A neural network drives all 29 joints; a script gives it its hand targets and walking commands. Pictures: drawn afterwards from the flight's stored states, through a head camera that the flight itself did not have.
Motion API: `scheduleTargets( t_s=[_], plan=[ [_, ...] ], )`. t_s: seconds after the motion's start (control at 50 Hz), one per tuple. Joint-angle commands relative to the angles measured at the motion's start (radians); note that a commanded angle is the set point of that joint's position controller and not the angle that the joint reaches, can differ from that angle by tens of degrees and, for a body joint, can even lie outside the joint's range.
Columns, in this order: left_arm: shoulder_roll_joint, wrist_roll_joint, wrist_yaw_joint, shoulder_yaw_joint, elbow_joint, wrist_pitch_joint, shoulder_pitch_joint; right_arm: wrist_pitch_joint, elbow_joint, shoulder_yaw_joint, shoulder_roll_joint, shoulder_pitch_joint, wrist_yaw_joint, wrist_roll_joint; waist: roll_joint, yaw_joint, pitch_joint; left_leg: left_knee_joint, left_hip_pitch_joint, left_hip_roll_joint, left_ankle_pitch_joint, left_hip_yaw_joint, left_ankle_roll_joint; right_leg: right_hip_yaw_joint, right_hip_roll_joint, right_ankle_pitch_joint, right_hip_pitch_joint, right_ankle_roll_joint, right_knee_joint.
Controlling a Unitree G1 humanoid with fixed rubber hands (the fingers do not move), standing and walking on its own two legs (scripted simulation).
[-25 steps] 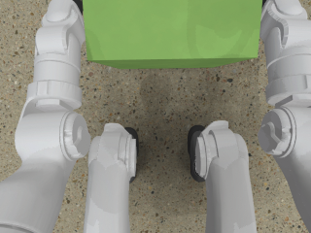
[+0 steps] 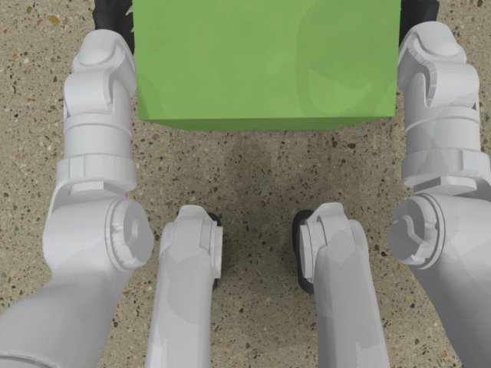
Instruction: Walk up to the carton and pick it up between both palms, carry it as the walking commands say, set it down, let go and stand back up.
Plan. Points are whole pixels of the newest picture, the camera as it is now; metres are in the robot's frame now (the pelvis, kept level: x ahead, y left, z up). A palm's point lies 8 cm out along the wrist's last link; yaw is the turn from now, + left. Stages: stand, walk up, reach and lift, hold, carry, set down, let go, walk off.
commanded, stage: reach and lift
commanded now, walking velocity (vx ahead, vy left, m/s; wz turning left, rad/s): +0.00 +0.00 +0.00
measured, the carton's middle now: (261, 51) +0.54 -0.01 -0.18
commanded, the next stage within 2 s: none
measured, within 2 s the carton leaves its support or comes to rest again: neither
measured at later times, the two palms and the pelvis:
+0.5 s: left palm (80, 28) +0.52 +0.18 -0.03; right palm (449, 19) +0.52 -0.19 -0.03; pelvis +0.00 +0.00 +0.05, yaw +0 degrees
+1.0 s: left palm (17, 12) +0.50 +0.18 +0.05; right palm out of the picture +0.50 -0.19 +0.05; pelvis +0.01 +0.00 +0.12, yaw +0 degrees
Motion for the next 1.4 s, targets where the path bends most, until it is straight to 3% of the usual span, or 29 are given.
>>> scheduleTargets(
  t_s=[0.0,0.26,1.38],
  plan=[
    [-0.956,-0.123,-0.254,-0.461,-0.095,-0.002,-0.639,-0.026,-0.125,0.445,0.963,-0.634,0.255,0.138,-0.018,-0.007,-1.248,-0.174,0.610,-0.062,0.319,0.170,0.035,-0.158,0.061,0.354,0.726,-0.028,-0.168],
    [-0.990,-0.084,-0.270,-0.430,-0.082,0.023,-0.594,-0.005,-0.114,0.422,0.993,-0.599,0.275,0.115,-0.014,-0.005,-1.242,-0.276,0.671,-0.066,0.267,0.162,0.032,-0.160,0.065,0.289,0.756,-0.027,-0.272],
    [-1.137,-0.025,-0.317,-0.483,-0.125,0.015,-0.185,-0.015,-0.133,0.469,1.139,-0.187,0.327,0.063,-0.005,-0.008,-1.114,-0.732,1.097,-0.071,0.366,0.103,0.034,-0.116,0.077,0.374,1.177,-0.022,-0.724]
  ],
)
